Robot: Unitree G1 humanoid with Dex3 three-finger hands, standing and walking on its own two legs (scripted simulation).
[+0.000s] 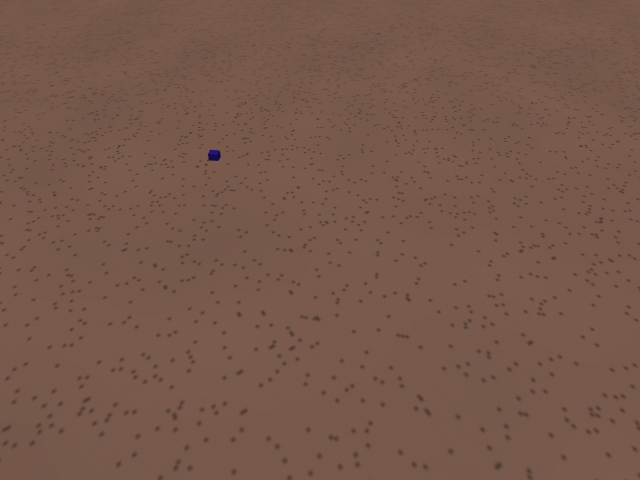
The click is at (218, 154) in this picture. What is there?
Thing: small box
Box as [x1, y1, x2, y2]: [208, 150, 220, 160]
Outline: 210,150 208,153 209,159 218,160 220,156 219,151
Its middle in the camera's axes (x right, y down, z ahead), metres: -0.59 -0.46 +2.14
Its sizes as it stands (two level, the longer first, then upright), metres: 0.053 0.043 0.038
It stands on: the floor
